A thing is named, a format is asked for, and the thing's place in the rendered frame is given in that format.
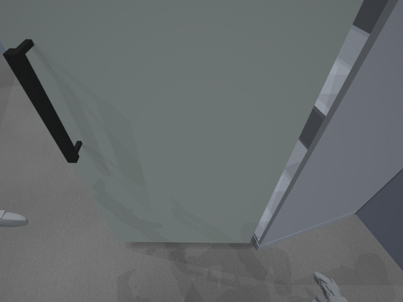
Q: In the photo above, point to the robot right hand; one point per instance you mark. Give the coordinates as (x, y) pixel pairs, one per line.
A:
(329, 288)

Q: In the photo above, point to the robot left hand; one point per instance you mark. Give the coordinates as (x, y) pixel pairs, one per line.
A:
(8, 219)

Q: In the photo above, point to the handle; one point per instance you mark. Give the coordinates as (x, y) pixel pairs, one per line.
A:
(28, 79)

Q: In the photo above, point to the fridge door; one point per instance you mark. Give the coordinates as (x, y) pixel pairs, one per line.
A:
(188, 110)

